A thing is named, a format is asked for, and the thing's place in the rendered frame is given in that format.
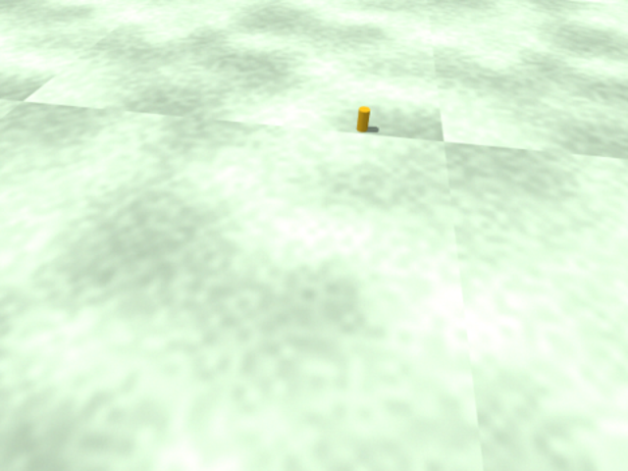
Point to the can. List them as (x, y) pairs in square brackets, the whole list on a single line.
[(363, 119)]

